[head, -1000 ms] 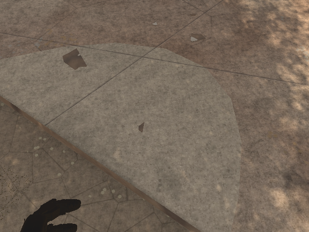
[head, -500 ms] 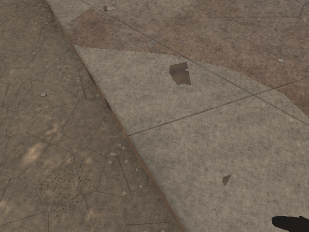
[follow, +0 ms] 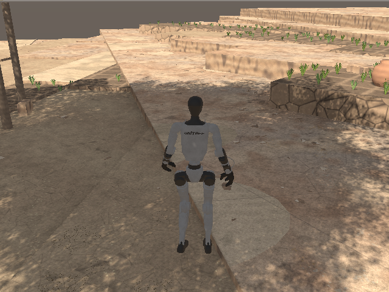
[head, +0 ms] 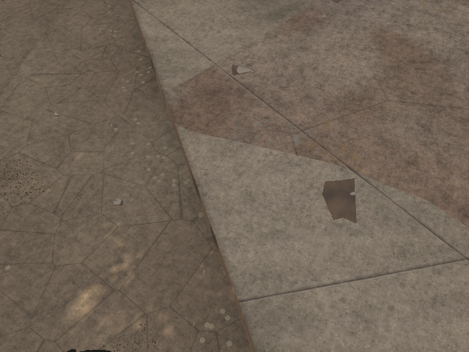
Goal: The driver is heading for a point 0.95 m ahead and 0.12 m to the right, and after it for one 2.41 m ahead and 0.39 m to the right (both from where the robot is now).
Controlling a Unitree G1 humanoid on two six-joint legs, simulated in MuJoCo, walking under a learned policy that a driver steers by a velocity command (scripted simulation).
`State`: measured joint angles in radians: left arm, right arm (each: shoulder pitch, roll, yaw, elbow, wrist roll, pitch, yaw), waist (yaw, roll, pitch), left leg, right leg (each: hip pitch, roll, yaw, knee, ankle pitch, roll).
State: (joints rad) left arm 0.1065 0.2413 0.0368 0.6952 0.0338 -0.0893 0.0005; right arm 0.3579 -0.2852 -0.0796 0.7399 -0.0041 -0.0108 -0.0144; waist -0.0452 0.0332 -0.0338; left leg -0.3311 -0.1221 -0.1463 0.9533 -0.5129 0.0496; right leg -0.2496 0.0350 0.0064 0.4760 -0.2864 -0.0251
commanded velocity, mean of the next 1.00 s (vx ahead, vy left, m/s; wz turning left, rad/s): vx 0.50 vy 0.00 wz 0.02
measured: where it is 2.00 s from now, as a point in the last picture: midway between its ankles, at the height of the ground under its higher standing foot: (220, 190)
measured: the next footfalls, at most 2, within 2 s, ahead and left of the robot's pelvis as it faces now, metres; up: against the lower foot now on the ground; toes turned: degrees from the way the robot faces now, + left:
left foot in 0.32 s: +0.33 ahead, +0.15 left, +0.00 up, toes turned +3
right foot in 0.86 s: +0.63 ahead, -0.05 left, +0.07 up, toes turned -4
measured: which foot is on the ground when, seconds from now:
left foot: up 0.00-0.30, down 0.32-0.90, up 0.92-1.00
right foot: down 0.00-0.32, up 0.34-0.84, down 0.86-1.00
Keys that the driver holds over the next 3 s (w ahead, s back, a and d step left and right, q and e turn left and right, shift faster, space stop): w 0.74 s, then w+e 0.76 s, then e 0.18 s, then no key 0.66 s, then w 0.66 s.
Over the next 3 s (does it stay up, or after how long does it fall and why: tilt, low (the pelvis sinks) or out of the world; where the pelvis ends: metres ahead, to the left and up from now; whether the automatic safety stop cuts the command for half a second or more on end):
stays up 1.23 -0.09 0.06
